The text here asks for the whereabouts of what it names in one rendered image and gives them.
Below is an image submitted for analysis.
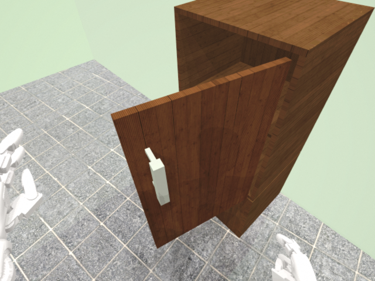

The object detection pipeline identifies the robot left forearm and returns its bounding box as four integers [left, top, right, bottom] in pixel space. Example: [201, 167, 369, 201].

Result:
[0, 239, 16, 281]

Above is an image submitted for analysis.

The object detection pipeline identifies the handle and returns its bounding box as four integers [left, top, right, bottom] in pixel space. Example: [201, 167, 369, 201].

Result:
[145, 148, 170, 205]

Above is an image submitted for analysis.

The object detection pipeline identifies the left robot hand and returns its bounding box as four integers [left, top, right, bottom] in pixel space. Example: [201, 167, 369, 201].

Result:
[0, 128, 42, 239]

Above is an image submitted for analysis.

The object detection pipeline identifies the cupboard door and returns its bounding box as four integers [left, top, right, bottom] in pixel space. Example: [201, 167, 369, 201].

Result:
[111, 57, 292, 249]

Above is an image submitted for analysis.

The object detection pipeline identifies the right robot hand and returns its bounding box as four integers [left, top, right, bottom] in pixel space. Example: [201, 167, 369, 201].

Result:
[271, 234, 317, 281]

